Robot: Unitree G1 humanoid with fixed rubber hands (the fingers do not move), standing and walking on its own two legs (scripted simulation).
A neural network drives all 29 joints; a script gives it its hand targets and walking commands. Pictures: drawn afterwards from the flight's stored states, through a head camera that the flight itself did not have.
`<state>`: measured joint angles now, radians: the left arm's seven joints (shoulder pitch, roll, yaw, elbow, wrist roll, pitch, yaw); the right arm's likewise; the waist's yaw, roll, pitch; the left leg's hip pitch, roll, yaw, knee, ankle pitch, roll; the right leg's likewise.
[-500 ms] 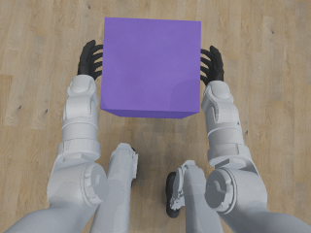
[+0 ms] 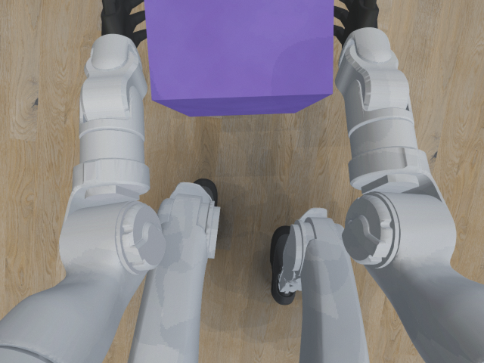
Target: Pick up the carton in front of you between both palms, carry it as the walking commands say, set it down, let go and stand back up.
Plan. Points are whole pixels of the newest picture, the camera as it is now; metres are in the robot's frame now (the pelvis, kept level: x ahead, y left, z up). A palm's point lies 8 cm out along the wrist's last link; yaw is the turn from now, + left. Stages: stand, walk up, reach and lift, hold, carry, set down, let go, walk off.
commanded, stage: set down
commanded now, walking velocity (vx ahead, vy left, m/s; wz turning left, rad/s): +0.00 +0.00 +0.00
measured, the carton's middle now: (240, 41) +0.54 +0.11 -0.20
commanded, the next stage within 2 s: none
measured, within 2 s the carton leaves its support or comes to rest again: rests again in 0.90 s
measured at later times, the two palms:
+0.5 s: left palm (139, 36) +0.52 +0.27 -0.23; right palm (322, 42) +0.58 -0.03 -0.25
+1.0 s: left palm (139, 47) +0.51 +0.27 -0.26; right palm (319, 54) +0.57 -0.03 -0.26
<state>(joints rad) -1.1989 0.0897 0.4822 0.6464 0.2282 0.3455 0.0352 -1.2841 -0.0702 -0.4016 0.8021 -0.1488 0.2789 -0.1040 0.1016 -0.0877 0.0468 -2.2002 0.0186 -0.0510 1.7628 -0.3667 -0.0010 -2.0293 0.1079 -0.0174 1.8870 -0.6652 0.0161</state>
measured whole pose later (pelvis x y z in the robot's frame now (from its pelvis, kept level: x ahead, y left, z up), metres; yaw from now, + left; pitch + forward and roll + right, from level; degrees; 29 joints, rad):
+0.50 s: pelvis +0.00 -0.01 -0.07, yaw +0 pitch +42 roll -1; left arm -1.45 0.28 0.43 0.85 0.05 0.29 0.02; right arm -1.54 -0.22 -0.13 0.95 0.03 0.26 -0.18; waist 0.15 -0.03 0.34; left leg -2.32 0.04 -0.04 2.01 -0.42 -0.01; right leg -2.16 0.14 -0.01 2.17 -0.74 0.01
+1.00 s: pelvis -0.01 -0.01 -0.09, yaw +0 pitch +38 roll +0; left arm -1.52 0.36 0.46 1.01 0.06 0.23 -0.04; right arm -1.62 -0.22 -0.14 1.03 -0.01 0.23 -0.09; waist 0.15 -0.02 0.44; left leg -2.31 0.07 -0.03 2.05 -0.40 -0.01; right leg -2.17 0.17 0.01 2.22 -0.70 0.02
